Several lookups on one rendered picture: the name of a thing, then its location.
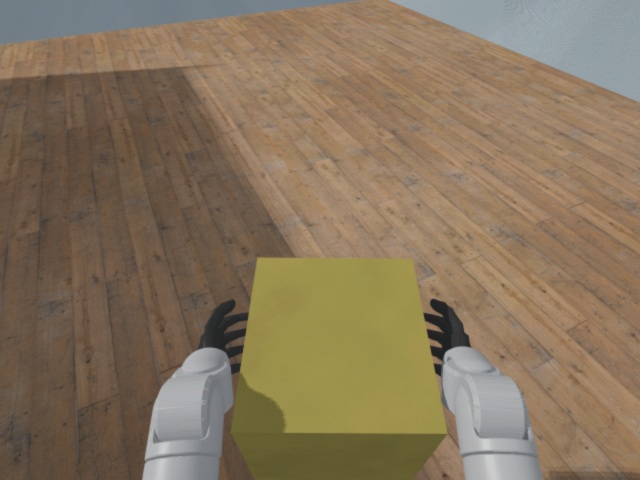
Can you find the carton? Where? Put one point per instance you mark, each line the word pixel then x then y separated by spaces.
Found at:
pixel 337 380

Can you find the robot left hand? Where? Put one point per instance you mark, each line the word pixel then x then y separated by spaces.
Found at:
pixel 214 336

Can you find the right robot forearm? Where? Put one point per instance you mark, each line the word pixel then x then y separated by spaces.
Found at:
pixel 494 430

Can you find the robot right hand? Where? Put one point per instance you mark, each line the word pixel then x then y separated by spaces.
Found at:
pixel 450 324

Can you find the left robot forearm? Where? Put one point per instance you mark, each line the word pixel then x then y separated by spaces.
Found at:
pixel 186 429

